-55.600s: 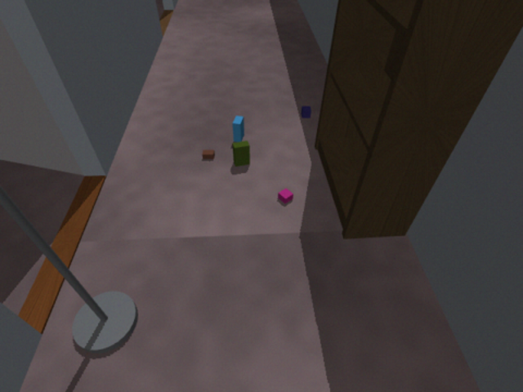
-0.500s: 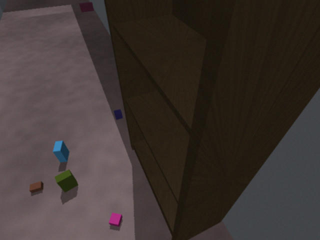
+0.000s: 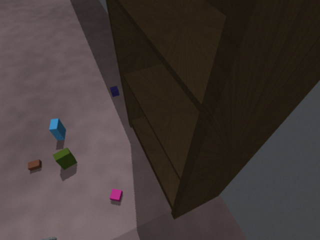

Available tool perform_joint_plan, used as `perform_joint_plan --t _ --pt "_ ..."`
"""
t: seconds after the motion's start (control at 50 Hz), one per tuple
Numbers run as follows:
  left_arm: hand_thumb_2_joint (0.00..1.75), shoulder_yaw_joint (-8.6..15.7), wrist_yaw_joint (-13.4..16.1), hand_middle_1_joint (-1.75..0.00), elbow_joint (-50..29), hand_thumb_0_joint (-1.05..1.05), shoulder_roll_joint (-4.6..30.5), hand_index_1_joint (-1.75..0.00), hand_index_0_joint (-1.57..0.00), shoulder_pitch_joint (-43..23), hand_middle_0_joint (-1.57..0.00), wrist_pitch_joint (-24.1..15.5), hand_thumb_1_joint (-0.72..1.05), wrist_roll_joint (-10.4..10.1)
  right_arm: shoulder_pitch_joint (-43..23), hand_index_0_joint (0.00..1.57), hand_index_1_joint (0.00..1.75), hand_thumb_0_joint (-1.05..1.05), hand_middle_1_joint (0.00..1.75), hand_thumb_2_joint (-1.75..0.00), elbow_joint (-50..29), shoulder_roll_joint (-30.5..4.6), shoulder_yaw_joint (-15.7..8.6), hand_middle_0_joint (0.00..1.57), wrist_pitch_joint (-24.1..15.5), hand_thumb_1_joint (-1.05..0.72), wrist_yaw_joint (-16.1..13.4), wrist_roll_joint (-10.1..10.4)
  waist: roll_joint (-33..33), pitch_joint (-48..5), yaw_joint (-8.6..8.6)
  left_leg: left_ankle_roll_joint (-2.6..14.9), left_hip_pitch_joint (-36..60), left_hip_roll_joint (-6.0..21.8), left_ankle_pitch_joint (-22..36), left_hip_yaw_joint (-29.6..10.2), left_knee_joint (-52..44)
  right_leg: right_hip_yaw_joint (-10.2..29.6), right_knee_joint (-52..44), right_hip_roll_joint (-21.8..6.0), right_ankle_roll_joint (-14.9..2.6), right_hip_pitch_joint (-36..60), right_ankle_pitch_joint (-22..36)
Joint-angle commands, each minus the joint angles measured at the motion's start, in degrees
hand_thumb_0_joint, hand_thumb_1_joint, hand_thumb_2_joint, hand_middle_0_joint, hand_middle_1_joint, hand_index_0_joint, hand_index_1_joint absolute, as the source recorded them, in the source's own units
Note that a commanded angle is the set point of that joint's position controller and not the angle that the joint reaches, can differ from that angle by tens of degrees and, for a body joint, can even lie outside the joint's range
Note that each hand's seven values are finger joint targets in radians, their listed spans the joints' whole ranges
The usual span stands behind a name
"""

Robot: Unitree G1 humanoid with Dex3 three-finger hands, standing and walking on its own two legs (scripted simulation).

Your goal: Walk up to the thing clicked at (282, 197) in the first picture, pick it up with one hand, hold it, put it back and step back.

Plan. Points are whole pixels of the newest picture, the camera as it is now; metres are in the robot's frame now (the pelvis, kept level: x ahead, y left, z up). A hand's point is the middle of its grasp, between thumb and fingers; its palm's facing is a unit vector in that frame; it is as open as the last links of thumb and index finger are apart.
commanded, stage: step back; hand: left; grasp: from above
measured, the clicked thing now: (116, 195) +0.46 +0.26 -0.75
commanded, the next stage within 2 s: none
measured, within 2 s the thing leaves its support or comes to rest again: neither
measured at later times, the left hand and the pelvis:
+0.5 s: hand out of the picture +0.03 +0.28 -0.16, palm faces -0.10 -0.91 -0.40, open 7.4 cm; pelvis -0.09 +0.02 -0.02, yaw -5 degrees
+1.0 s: hand out of the picture -0.10 +0.30 -0.15, palm faces -0.01 -0.93 -0.37, open 7.4 cm; pelvis -0.23 +0.03 +0.00, yaw -2 degrees
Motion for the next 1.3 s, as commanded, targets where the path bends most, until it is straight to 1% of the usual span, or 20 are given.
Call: perform_joint_plan --t 0.0,0.02,0.04,0.06,0.14,0.38,0.44,0.46,0.5,0.6,0.72,0.78,0.82,0.84,0.9,1.04,1.14,1.18,1.2,1.28 --pt "0.9 2.7 0.6 -0.3 -8.0 0.0 14.2 -0.3 -0.2 -5.0 -0.2 -0.3 0.9 -0.4 8.5 0.2 0.3 0.0 0.3 -0.9 -1.9 -9.1 -3.1 0.2 -1.6 -0.9 -0.4 -1.1 -5.3 -11.4 -2.76 -0.21 5.2 2.3 20.5 1.0 -17.8 6.4 4.7 -8.6 -7.68 3.8 24.4" --pt "0.9 2.4 0.4 -0.3 -8.8 0.0 11.6 -0.3 -0.2 -3.7 -0.2 0.4 0.9 -1.1 7.8 0.2 0.3 0.0 0.3 -0.9 -2.5 -11.6 -3.8 0.2 -2.0 -0.9 -0.6 -2.1 3.4 -10.7 -1.82 1.3 7.0 8.4 35.2 -8.1 -23.1 3.5 12.4 -1.9 -4.64 0.0 14.5" --pt "0.9 1.9 0.6 -0.3 -9.4 0.0 8.3 -0.3 -0.2 -1.7 -0.2 0.9 0.9 -1.5 7.0 0.2 0.3 0.0 0.3 -0.9 -3.5 -16.1 -4.8 0.2 -2.5 -0.9 -0.7 -2.8 14.0 -10.3 -0.75 5.53 13.8 18.1 49.5 -21.1 -25.3 3.4 20.9 8.1 -2.7 -11.9 -16.0" --pt "0.9 2.3 1.4 -0.3 -8.9 0.0 9.9 -0.3 -0.2 -1.4 -0.2 1.3 0.9 -1.0 7.5 0.2 0.3 0.0 0.3 -0.9 -3.9 -18.3 -5.0 0.2 -2.6 -0.9 -0.8 -2.0 10.3 -11.4 -1.99 10.12 10.6 21.5 56.1 -22.0 -22.5 10.1 28.7 9.6 -2.47 -10.3 -24.9" --pt "0.9 2.2 1.6 -0.3 -7.3 0.0 11.3 -0.3 -0.2 2.7 -0.2 1.2 0.9 -1.6 -0.6 0.2 0.3 0.0 0.3 -0.9 -7.4 -13.2 -3.9 0.2 -2.7 -0.9 -2.3 -2.3 9.7 -11.7 1.64 10.29 13.4 16.2 48.7 -12.1 -19.8 13.0 39.9 9.3 -1.93 -14.7 -16.2" --pt "0.9 3.5 -0.1 -0.3 -9.7 0.0 10.0 -0.3 -0.2 6.1 -0.2 0.0 0.9 -0.4 4.3 0.2 0.3 0.0 0.3 -0.9 -11.0 -13.6 -4.2 0.2 -2.1 -0.9 -2.1 -1.6 10.2 -13.8 -1.28 10.8 14.0 16.1 38.4 -10.3 -16.4 3.6 10.8 5.0 -0.67 -3.7 -11.9" --pt "0.9 3.9 -0.3 -0.3 -7.2 0.0 9.8 -0.3 -0.2 12.5 -0.2 -0.4 0.9 0.3 1.3 0.2 0.3 0.0 0.3 -0.9 -11.4 -13.6 -3.9 0.2 -1.3 -0.9 -1.7 -0.8 8.3 -14.2 2.25 6.27 4.7 14.2 28.7 -8.6 -13.9 2.2 -4.2 4.2 -3.26 7.4 2.6" --pt "0.9 4.6 -0.2 -0.3 -8.0 0.0 13.2 -0.3 -0.2 12.3 -0.2 -0.8 0.9 1.0 1.3 0.2 0.3 0.0 0.3 -0.9 -12.0 -11.8 -3.5 0.2 -1.3 -0.9 -1.5 -0.3 0.4 -13.4 1.84 2.77 -3.4 9.8 20.3 -6.3 -8.8 13.4 -5.3 -2.6 -6.27 9.6 6.4" --pt "0.9 6.0 -0.4 -0.3 -11.9 0.0 20.5 -0.3 -0.2 5.4 -0.2 -1.1 0.9 0.8 -0.6 0.2 0.3 0.0 0.3 -0.9 -11.9 -10.0 -3.5 0.2 -0.8 -0.9 -2.1 -0.4 -14.0 -7.0 2.92 -2.18 -6.3 -3.6 -10.2 -3.1 16.6 34.3 -13.2 -20.8 -20.89 -4.2 13.9" --pt "0.9 4.4 0.5 -0.3 -14.7 0.0 12.4 -0.3 -0.2 0.5 -0.2 -1.2 0.9 0.5 6.5 0.2 0.3 0.0 0.3 -0.9 -9.5 -10.1 -2.5 0.2 -1.6 -0.9 -2.2 0.2 -6.3 -8.5 0.17 -2.81 -8.3 -4.8 -3.1 -5.7 20.9 13.2 -4.7 -8.4 -13.05 4.2 28.6" --pt "0.9 4.1 0.7 -0.3 -15.6 0.0 13.3 -0.3 -0.2 5.5 -0.2 -0.3 0.9 0.4 6.3 0.2 0.3 0.0 0.3 -0.9 -11.1 -9.0 -2.5 0.2 -1.9 -0.9 -2.1 -0.7 -10.3 -11.3 2.53 -2.39 -4.5 0.3 -3.3 -0.4 -4.2 14.2 -0.1 -10.0 -12.95 12.6 32.1" --pt "0.9 3.5 0.1 -0.3 -16.9 0.0 13.2 -0.3 -0.2 2.8 -0.2 0.6 0.9 -0.6 11.2 0.2 0.3 0.0 0.3 -0.9 -8.9 -9.6 -3.6 0.2 -2.7 -0.9 -1.8 -1.7 -6.3 -12.8 -0.76 -0.92 6.8 1.7 17.2 0.3 -22.9 11.9 5.5 -6.9 -8.1 4.9 21.4" --pt "0.9 3.1 0.4 -0.3 -18.0 0.0 10.8 -0.3 -0.2 2.7 -0.2 0.7 0.9 -0.9 6.1 0.2 0.3 0.0 0.3 -0.9 -11.2 -19.9 -5.7 0.2 -2.8 -0.9 -1.0 -2.4 15.9 -10.6 -0.76 10.51 7.1 22.6 31.0 -25.4 -26.8 2.8 20.8 8.8 -2.21 -10.7 -17.6" --pt "0.9 4.3 1.0 -0.3 -17.1 0.0 12.5 -0.3 -0.2 -1.1 -0.2 0.8 0.9 0.0 6.9 0.2 0.3 0.0 0.3 -0.9 -11.0 -20.5 -6.0 0.2 -2.9 -0.9 -1.1 -2.4 13.6 -8.9 -3.95 15.91 0.0 26.4 31.4 -31.1 -28.0 10.1 32.9 9.0 -1.77 -8.6 -23.8" --pt "0.9 4.2 0.7 -0.3 -13.8 0.0 11.2 -0.3 -0.2 5.7 -0.2 1.0 0.9 -1.4 0.1 0.2 0.3 0.0 0.3 -0.9 -11.8 -13.6 -3.8 0.2 -3.1 -0.9 -1.9 -2.2 7.1 -8.2 2.2 10.51 3.9 17.2 36.1 -13.3 -23.1 12.7 43.1 9.9 -2.34 -12.7 -15.4" --pt "0.9 4.1 -0.3 -0.3 -14.4 0.0 10.7 -0.3 -0.2 6.0 -0.2 0.4 0.9 -0.5 5.6 0.2 0.3 0.0 0.3 -0.9 -12.8 -13.4 -4.4 0.2 -2.6 -0.9 -2.2 -2.1 10.5 -10.8 -1.84 13.03 14.0 17.0 37.1 -11.3 -18.8 7.1 24.8 6.7 1.25 -11.0 -16.2" --pt "0.9 4.1 -0.6 -0.3 -9.0 0.0 9.6 -0.3 -0.2 15.9 -0.2 -0.6 0.9 0.0 1.2 0.2 0.3 0.0 0.3 -0.9 -14.2 -14.8 -4.5 0.2 -0.9 -0.9 -1.6 -1.5 12.9 -15.4 2.39 7.17 6.7 13.6 30.0 -7.9 -13.0 0.1 -7.1 5.0 -1.9 6.3 0.3" --pt "0.9 6.0 -0.5 -0.3 -10.2 0.0 17.0 -0.3 -0.2 14.5 -0.2 -1.2 0.9 1.5 2.9 0.2 0.3 0.0 0.3 -0.9 -15.1 -9.4 -2.8 0.2 -0.6 -0.9 -1.4 -0.6 -7.1 -11.3 1.29 -0.22 -14.4 1.4 3.2 -3.9 -0.9 23.1 -10.0 -8.9 -6.82 11.1 -0.5" --pt "0.9 7.0 -0.6 -0.3 -12.6 0.0 23.2 -0.3 -0.2 9.2 -0.2 -0.8 0.9 1.2 -0.5 0.2 0.3 0.0 0.3 -0.9 -15.7 -10.0 -3.6 0.2 -0.5 -0.9 -2.5 -0.6 -16.1 -8.3 4.28 -2.29 -11.5 -3.4 -9.6 -4.3 14.0 33.6 -14.1 -21.1 -17.94 -4.8 2.4" --pt "0.9 5.1 0.2 -0.3 -15.2 0.0 14.9 -0.3 -0.2 -1.6 -0.2 -1.2 0.9 1.0 6.9 0.2 0.3 0.0 0.3 -0.9 -11.5 -10.7 -3.5 0.2 -0.9 -0.9 -2.3 0.0 -6.9 -4.9 -2.0 -2.34 -7.2 -4.5 -0.7 -6.6 24.6 13.1 -7.4 -9.9 -12.32 -8.0 14.1"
